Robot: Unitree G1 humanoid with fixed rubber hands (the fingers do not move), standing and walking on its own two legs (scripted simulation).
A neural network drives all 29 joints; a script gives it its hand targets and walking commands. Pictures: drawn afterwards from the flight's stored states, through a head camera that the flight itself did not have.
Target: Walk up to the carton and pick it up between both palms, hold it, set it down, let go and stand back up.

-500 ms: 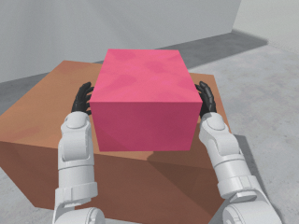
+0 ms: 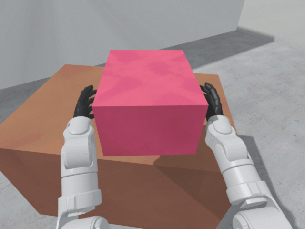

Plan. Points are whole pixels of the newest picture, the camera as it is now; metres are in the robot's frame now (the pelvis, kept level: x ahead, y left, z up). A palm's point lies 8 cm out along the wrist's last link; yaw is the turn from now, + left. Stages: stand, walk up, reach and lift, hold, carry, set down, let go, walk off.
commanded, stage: hold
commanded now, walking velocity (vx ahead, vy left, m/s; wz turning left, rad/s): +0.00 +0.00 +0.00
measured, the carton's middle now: (148, 96) +0.44 +0.01 +0.17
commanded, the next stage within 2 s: none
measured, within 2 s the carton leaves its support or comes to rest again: neither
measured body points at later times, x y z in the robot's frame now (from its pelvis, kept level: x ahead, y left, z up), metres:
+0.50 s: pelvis +0.00 +0.01 +0.00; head -0.04 +0.01 +0.45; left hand +0.37 +0.15 +0.18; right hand +0.37 -0.17 +0.17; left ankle +0.00 +0.12 -0.75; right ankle +0.03 -0.11 -0.75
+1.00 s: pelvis -0.01 +0.00 +0.00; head -0.04 +0.02 +0.45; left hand +0.37 +0.16 +0.18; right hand +0.36 -0.17 +0.17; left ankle +0.00 +0.12 -0.75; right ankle +0.03 -0.11 -0.75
